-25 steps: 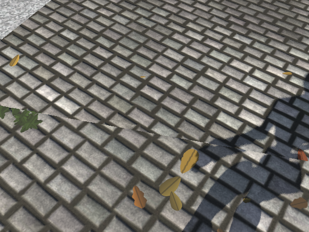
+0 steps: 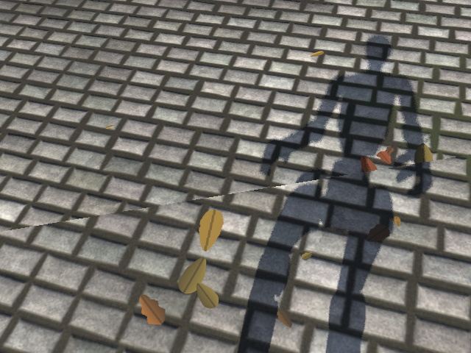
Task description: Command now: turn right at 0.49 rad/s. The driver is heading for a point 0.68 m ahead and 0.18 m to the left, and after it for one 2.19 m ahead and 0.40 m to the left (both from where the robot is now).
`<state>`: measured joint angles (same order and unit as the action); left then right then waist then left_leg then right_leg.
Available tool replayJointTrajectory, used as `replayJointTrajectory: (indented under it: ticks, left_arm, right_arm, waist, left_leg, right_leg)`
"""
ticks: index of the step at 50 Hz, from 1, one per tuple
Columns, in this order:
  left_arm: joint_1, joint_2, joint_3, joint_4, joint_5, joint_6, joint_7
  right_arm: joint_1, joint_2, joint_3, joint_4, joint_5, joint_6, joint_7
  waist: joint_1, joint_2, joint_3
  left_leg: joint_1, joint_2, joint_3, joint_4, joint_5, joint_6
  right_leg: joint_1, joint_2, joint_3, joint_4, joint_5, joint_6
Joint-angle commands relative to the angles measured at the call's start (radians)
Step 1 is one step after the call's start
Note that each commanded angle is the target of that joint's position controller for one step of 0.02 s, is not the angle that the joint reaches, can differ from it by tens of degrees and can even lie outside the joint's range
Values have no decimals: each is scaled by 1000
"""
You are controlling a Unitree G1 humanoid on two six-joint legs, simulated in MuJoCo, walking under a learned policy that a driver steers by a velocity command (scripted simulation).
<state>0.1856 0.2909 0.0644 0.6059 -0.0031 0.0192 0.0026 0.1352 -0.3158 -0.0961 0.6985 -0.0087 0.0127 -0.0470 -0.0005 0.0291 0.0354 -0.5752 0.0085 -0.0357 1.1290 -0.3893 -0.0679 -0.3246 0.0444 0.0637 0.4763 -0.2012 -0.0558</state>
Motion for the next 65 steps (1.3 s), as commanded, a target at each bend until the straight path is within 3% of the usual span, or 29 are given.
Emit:
replayJointTrajectory:
  ticks: [1,4,6,10,15,16,17,18,19,20,22,27,31,35,36,37,38,39,40,42,44,48,52,57,60,62,63,64,65]
  left_arm:
    - [-32,150,40,-72,-1,-13,19]
    - [-45,111,23,-62,11,-14,23]
    - [-20,91,11,-37,17,-19,14]
    - [29,169,29,-4,13,-30,1]
    - [-23,138,19,9,-12,-46,0]
    - [-56,99,8,-1,-5,-53,-1]
    - [-100,25,-12,-29,9,-65,-7]
    - [-129,67,2,-73,-9,-92,-10]
    - [-159,127,20,-71,-24,-112,-11]
    - [-145,130,24,-62,-31,-124,-20]
    - [-145,111,22,-48,-3,-133,-30]
    - [-217,35,4,-45,2,-139,-44]
    - [-291,47,5,-64,-12,-140,-50]
    - [-204,113,34,-52,-23,-148,-40]
    - [-110,138,50,-29,-19,-149,-32]
    - [29,176,66,-7,-10,-150,-22]
    - [200,244,79,10,10,-142,-11]
    - [207,258,74,30,23,-135,-28]
    - [151,146,49,17,9,-132,-25]
    - [64,94,33,27,4,-121,-18]
    - [23,70,26,43,18,-124,-15]
    - [21,99,39,89,6,-144,-13]
    - [21,133,46,116,4,-134,-8]
    - [117,181,53,171,-27,-112,-14]
    - [139,219,56,203,-43,-89,-12]
    - [141,177,30,211,-36,-81,-8]
    - [214,58,-11,169,-12,-94,-17]
    - [217,71,-14,184,-26,-114,-20]
    - [132,164,18,161,-62,-116,-24]
  right_arm:
    - [2,-60,-12,-56,5,-13,-1]
    - [1,-36,3,-43,7,-10,9]
    - [7,-23,14,-38,11,-13,25]
    - [-25,-71,10,-61,35,-38,42]
    - [122,-27,22,8,31,-74,57]
    - [188,-37,20,29,30,-77,55]
    - [300,-88,11,48,28,-82,48]
    - [320,-207,-26,51,22,-84,58]
    - [312,-164,-16,32,13,-94,58]
    - [290,-127,-4,25,12,-100,53]
    - [269,-112,2,8,26,-95,47]
    - [276,-104,7,2,24,-69,22]
    - [314,-137,-6,14,38,-61,18]
    - [278,-149,-15,7,43,-56,18]
    - [263,-134,-10,-1,39,-54,20]
    - [247,-97,2,-19,28,-54,25]
    - [276,-11,27,-55,9,-57,23]
    - [396,17,40,-73,53,-70,23]
    - [344,-94,14,-46,71,-67,24]
    - [200,-107,8,-61,45,-62,29]
    - [188,-76,6,-70,42,-52,40]
    - [121,-31,19,-103,35,-33,45]
    - [39,-20,30,-119,32,-46,66]
    - [-113,-8,42,-175,34,-58,91]
    - [-69,-57,19,-185,22,-58,92]
    - [232,-146,-31,-99,16,-54,75]
    - [344,-267,-53,-84,-7,-54,59]
    - [352,-228,-34,-102,-2,-60,61]
    - [300,-162,-12,-93,-1,-68,71]
  waist:
    - [-5,-150,-157]
    - [9,-165,-166]
    - [30,-188,-157]
    - [67,-188,-36]
    - [-21,-117,-42]
    - [-47,-87,-52]
    - [-72,78,-85]
    - [-69,273,4]
    - [-89,181,52]
    - [-65,137,59]
    - [-58,66,42]
    - [-66,83,25]
    - [-91,104,44]
    - [-23,141,12]
    - [30,134,-44]
    - [98,105,-162]
    - [133,-86,-356]
    - [56,-426,-431]
    - [68,-270,-274]
    - [52,-93,-92]
    - [14,-124,-41]
    - [3,-102,11]
    - [25,-79,22]
    - [73,-66,68]
    - [8,-96,15]
    - [-154,-81,-167]
    - [-136,142,-334]
    - [-136,170,-488]
    - [-143,88,-339]
  left_leg:
    - [-60,5,-36,-83,63,-10]
    - [52,35,-28,-232,86,-15]
    - [152,40,6,-339,85,-4]
    - [114,21,37,-417,-21,60]
    - [386,-14,83,-679,91,158]
    - [480,23,18,-703,70,183]
    - [607,186,-231,-801,0,242]
    - [643,343,-585,-920,-123,374]
    - [647,364,-641,-952,-159,402]
    - [670,332,-578,-943,-130,375]
    - [686,270,-463,-941,22,335]
    - [521,143,-244,-937,298,277]
    - [428,149,-264,-907,288,262]
    - [462,182,-332,-813,407,223]
    - [449,141,-306,-706,533,199]
    - [366,81,-267,-497,532,164]
    - [136,-18,-176,-152,247,118]
    - [-110,-83,-154,90,-228,89]
    - [-195,-3,-164,197,-145,84]
    - [-155,71,-100,156,12,87]
    - [-89,114,-95,105,73,89]
    - [-139,130,-76,-8,134,66]
    - [-127,122,-40,-226,344,66]
    - [-57,77,27,-460,347,112]
    - [89,9,81,-546,213,161]
    - [570,-11,86,-576,312,212]
    - [960,297,-367,-600,207,353]
    - [971,427,-700,-769,165,414]
    - [857,396,-552,-792,159,357]
  right_leg:
    - [211,-237,249,-123,322,-166]
    - [173,-230,224,-130,218,-160]
    - [112,-214,227,-189,-110,-162]
    - [111,-281,343,-260,-390,-181]
    - [13,-225,223,-190,-369,-125]
    - [-55,-182,159,-95,-322,-87]
    - [-196,-80,17,191,-260,-15]
    - [-450,24,-92,349,-326,31]
    - [-547,-25,-13,481,-361,37]
    - [-588,-56,13,527,-272,32]
    - [-594,-78,-1,506,-140,44]
    - [-353,-33,-57,237,109,99]
    - [-206,-8,-52,85,177,103]
    - [-51,-14,-30,13,122,62]
    - [82,-6,-49,-24,124,35]
    - [308,-81,6,-10,122,-13]
    - [645,-304,281,-4,-23,-93]
    - [746,-479,737,-169,-233,-207]
    - [624,-448,666,-202,-357,-178]
    - [361,-362,359,-219,-145,-129]
    - [227,-307,208,-271,-13,-125]
    - [181,-319,65,-337,135,-157]
    - [221,-294,-87,-335,240,-133]
    - [296,-319,-143,-327,257,-113]
    - [374,-338,-150,-181,610,-95]
    - [189,-255,-201,207,661,-36]
    - [-203,-117,-198,639,94,40]
    - [-294,-21,19,835,-391,49]
    - [-378,-65,74,886,-351,42]
